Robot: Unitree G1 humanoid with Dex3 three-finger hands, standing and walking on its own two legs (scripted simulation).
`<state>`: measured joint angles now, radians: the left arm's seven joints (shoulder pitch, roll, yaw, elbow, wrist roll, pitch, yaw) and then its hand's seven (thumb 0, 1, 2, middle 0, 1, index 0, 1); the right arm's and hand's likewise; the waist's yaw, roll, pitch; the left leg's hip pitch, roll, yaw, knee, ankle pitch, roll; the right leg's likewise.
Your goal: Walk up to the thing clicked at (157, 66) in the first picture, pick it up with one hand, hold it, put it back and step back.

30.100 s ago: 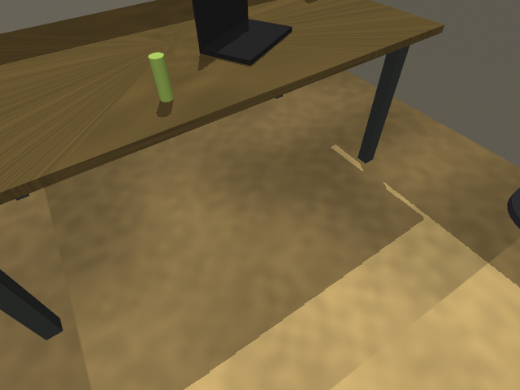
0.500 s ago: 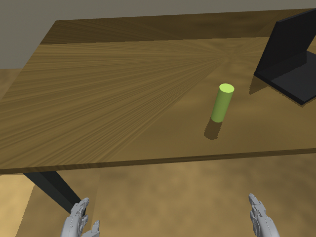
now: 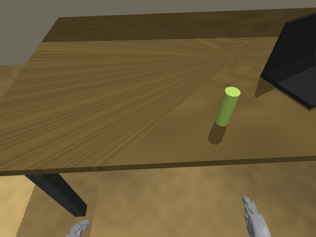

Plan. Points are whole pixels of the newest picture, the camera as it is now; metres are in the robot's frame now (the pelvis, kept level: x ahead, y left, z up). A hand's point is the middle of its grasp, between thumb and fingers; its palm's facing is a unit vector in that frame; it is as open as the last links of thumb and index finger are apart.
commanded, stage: home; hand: right
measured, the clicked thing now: (226, 107) +0.48 -0.21 +0.04
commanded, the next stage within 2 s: stand in 1.86 s
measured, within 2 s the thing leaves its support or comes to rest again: neither
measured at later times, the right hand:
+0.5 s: hand out of the picture +0.03 -0.27 -0.14, palm faces -0.05 +0.92 -0.38, open 17.4 cm
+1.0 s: hand out of the picture +0.04 -0.26 -0.14, palm faces -0.05 +0.93 -0.36, open 17.4 cm
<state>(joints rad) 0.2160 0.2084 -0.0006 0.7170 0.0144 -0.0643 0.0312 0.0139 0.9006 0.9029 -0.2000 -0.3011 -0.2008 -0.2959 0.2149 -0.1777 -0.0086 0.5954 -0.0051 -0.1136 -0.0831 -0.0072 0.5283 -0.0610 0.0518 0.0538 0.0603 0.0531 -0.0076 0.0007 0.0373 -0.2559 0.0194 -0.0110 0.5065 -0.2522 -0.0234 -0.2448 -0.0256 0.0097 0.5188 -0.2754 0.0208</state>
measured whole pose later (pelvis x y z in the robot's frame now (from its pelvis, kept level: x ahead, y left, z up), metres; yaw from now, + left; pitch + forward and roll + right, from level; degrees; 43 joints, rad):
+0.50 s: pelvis -0.03 +0.00 +0.01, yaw +0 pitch -4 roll +0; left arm 0.19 0.39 -0.01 1.09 0.03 0.01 -0.02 0.01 0.90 0.90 -0.20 -0.30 -0.20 -0.29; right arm 0.20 -0.39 0.03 1.08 -0.01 -0.01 0.00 0.00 0.52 -0.06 0.05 0.05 0.06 0.05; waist 0.00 -0.01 0.03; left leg -0.17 0.03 -0.02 0.42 -0.18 -0.03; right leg -0.15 -0.02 0.00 0.41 -0.19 0.02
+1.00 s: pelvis -0.02 -0.01 +0.01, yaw +1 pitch -4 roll -1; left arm 0.16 0.36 0.00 1.13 0.02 0.00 -0.02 0.01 0.90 0.90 -0.20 -0.30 -0.20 -0.29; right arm 0.17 -0.37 0.02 1.10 -0.01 0.00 0.00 0.00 0.53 -0.06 0.06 0.05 0.06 0.05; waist 0.00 0.00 0.04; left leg -0.17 0.04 -0.03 0.39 -0.17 -0.03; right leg -0.14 -0.01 -0.01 0.37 -0.18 0.01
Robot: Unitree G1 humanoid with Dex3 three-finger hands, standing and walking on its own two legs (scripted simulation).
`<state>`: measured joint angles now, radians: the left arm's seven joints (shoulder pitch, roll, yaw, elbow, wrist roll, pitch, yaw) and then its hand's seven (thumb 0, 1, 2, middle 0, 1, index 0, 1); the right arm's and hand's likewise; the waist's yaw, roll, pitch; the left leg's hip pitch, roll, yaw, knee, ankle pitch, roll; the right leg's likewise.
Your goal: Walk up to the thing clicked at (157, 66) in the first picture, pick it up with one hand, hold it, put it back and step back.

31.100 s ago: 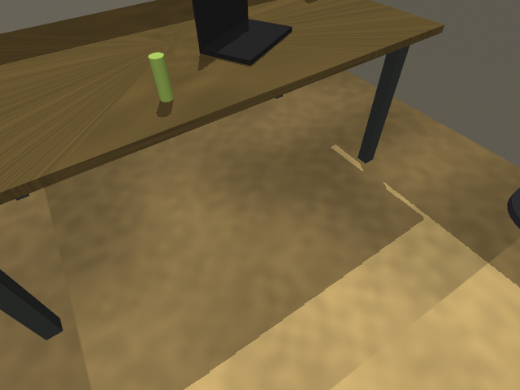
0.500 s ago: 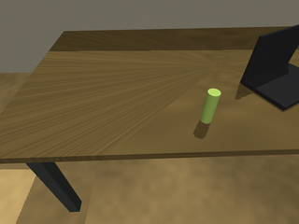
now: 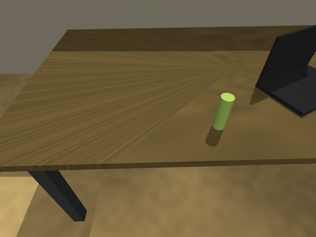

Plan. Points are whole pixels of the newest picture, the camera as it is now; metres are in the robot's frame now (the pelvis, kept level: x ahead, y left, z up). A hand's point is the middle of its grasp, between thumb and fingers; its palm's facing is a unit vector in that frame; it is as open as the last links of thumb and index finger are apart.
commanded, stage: home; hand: right
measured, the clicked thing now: (222, 112) +0.50 -0.21 +0.03
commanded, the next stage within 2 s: stand in 0.86 s
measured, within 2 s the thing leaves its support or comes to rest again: neither
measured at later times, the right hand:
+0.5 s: hand out of the picture +0.09 -0.24 -0.15, palm faces -0.04 +0.93 -0.36, open 17.3 cm
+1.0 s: hand out of the picture +0.09 -0.25 -0.15, palm faces -0.04 +0.94 -0.35, open 17.2 cm
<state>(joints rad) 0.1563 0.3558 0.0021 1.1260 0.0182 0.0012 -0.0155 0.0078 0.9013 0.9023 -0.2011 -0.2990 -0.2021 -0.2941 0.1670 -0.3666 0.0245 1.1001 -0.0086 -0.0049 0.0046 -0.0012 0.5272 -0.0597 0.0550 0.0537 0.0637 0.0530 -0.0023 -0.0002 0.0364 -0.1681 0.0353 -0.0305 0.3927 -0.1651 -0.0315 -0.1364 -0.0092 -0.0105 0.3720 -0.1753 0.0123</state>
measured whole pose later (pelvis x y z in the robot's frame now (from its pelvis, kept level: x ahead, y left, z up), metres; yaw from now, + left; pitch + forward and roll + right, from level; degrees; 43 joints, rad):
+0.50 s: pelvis +0.02 +0.01 +0.00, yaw +0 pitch -3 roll +0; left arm 0.12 0.36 0.00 1.13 0.02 0.00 -0.01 0.01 0.90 0.90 -0.20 -0.30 -0.20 -0.29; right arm 0.12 -0.36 0.02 1.12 -0.01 -0.01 0.00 0.00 0.51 -0.07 0.06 0.06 0.07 0.06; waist 0.00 0.00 0.05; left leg -0.14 0.01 -0.03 0.36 -0.17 -0.01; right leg -0.10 -0.04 -0.01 0.34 -0.18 0.03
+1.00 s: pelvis +0.02 +0.01 +0.00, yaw +1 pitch -3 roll +0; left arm 0.14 0.35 0.00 1.13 0.02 0.00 -0.01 0.01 0.90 0.90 -0.20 -0.30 -0.20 -0.29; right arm 0.13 -0.36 0.01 1.13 -0.01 -0.01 0.00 0.00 0.50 -0.07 0.06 0.06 0.07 0.06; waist 0.00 0.00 0.05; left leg -0.13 0.01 -0.03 0.35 -0.17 -0.02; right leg -0.10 -0.04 -0.02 0.33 -0.19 0.03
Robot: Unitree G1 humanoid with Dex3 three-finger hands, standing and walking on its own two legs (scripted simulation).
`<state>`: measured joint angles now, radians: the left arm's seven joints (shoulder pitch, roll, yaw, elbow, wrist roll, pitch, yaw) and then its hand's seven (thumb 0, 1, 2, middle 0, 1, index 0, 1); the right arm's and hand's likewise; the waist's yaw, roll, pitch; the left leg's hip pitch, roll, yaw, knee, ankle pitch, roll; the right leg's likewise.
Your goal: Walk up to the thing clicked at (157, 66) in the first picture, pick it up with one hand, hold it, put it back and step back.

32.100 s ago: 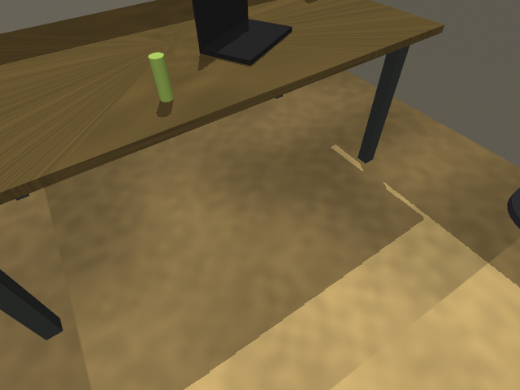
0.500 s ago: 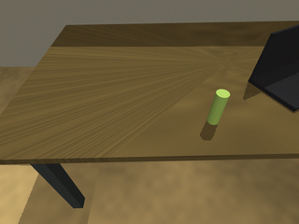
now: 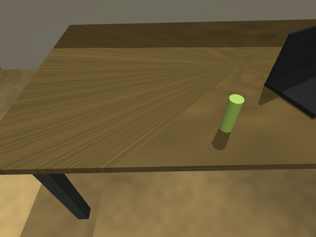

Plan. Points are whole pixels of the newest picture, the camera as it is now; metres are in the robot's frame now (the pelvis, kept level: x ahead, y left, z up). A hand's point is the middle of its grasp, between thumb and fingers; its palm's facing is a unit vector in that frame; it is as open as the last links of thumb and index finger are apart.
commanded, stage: stand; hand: right
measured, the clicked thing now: (230, 114) +0.48 -0.23 +0.02
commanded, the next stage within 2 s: none
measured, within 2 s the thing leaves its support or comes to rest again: neither
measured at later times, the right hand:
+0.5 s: hand out of the picture +0.08 -0.26 -0.16, palm faces -0.03 +0.94 -0.35, open 8.0 cm
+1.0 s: hand out of the picture +0.08 -0.26 -0.16, palm faces -0.03 +0.94 -0.34, open 7.3 cm
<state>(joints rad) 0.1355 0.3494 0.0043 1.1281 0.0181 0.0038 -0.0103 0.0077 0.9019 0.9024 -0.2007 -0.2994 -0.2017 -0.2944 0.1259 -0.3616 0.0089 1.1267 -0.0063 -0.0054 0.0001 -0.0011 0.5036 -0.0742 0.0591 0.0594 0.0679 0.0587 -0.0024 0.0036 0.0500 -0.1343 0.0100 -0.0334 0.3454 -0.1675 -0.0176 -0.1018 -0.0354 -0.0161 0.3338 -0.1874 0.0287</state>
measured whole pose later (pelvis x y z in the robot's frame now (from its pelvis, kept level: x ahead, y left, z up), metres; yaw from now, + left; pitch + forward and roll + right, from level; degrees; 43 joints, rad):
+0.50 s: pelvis +0.01 +0.00 +0.00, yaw +0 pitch -2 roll +0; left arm 0.12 0.35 0.01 1.12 0.02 0.00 -0.01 0.01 0.90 0.90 -0.20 -0.30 -0.20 -0.30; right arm 0.12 -0.36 0.01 1.12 -0.01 0.00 0.00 0.00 -0.76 -0.87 0.20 0.30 0.21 0.30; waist 0.00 0.01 0.05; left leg -0.13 0.02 -0.04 0.34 -0.18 -0.02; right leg -0.09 -0.03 -0.02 0.33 -0.20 0.02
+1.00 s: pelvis +0.01 +0.00 +0.00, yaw +0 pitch -2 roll +0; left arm 0.13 0.35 0.01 1.12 0.02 0.00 -0.01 0.01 0.90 0.90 -0.20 -0.30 -0.20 -0.30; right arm 0.12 -0.35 0.01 1.11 -0.01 0.00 0.00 0.01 -0.91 -0.90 0.20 0.30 0.21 0.30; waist 0.00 0.01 0.05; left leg -0.12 0.01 -0.03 0.33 -0.18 -0.02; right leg -0.09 -0.03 -0.02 0.33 -0.20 0.03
